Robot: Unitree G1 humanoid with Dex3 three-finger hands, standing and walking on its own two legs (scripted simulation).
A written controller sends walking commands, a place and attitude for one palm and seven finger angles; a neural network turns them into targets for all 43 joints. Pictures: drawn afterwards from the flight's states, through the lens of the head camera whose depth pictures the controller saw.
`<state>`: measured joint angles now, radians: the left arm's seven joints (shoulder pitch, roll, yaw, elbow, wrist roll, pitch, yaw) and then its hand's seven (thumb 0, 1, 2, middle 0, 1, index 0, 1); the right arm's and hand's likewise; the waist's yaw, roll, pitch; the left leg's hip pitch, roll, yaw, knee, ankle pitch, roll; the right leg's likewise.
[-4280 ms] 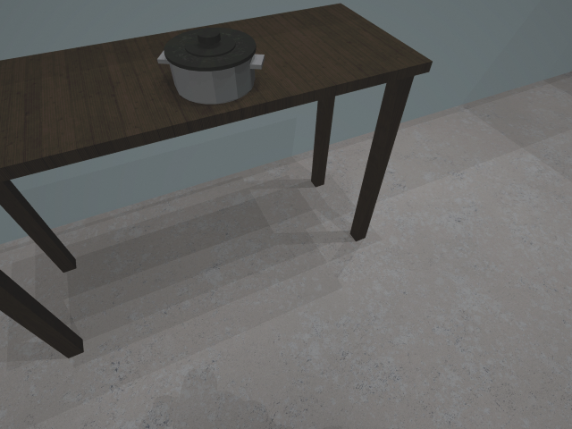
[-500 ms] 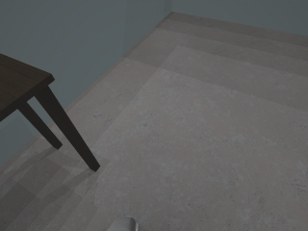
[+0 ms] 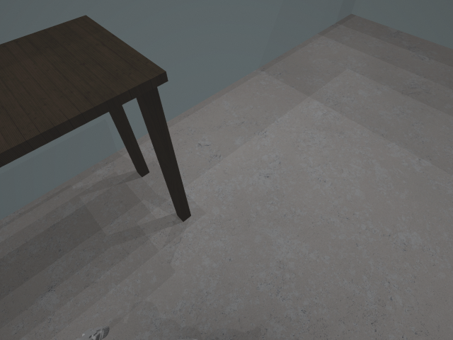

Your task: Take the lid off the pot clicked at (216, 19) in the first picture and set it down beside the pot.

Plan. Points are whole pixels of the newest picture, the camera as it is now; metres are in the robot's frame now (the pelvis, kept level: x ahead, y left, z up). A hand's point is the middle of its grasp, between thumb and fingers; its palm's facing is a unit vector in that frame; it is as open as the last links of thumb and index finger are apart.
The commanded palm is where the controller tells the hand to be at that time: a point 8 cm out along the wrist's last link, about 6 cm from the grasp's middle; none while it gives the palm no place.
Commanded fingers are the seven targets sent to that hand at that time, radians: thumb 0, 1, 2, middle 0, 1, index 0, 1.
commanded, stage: turn to face it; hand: left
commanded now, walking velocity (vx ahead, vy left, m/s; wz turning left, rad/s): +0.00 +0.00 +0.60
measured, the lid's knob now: out of the picture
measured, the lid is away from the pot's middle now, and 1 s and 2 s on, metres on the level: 0.00 0.00 0.00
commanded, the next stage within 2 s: take the last steps up to it in 1.20 s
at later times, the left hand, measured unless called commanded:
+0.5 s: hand out of the picture -0.02 +0.26 -0.18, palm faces +0.34 -0.91 -0.25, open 7.4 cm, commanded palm none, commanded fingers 0.00 0.90 0.90 -0.20 -0.30 -0.20 -0.30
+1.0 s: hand out of the picture -0.01 +0.22 -0.13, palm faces +0.56 -0.77 -0.31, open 7.4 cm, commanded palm none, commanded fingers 0.00 0.90 0.90 -0.20 -0.30 -0.20 -0.30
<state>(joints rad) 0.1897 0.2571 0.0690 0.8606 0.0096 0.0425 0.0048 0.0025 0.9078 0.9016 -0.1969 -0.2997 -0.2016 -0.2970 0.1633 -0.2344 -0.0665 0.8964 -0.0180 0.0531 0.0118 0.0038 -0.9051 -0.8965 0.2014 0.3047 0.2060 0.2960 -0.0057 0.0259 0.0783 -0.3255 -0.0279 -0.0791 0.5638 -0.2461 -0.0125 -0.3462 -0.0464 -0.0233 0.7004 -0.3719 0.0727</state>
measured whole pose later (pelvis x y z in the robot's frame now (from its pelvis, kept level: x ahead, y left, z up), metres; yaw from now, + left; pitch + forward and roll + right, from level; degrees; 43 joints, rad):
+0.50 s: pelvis -0.01 +0.03 +0.00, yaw +18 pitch +0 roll +0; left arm 0.21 0.27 0.07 0.91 0.02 0.08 0.01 0.00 0.91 0.90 -0.20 -0.30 -0.20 -0.30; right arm 0.15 -0.24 -0.06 0.88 -0.01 0.02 0.01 0.00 -0.91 -0.90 0.20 0.30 0.20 0.30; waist 0.00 -0.05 0.10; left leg -0.32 0.00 0.05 0.62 -0.31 0.04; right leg -0.44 -0.13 -0.07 1.06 -0.51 0.08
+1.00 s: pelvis +0.02 -0.01 +0.01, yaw +36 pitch -1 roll +2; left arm 0.19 0.20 0.03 0.85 0.02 0.01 0.02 0.00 0.90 0.90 -0.20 -0.30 -0.21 -0.30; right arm 0.20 -0.27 -0.09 0.93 -0.02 0.07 0.02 0.01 -0.91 -0.90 0.20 0.30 0.20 0.30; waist -0.03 0.05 0.08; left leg -0.49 -0.03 -0.03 1.12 -0.43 -0.04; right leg -0.21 -0.06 -0.10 0.52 -0.30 -0.02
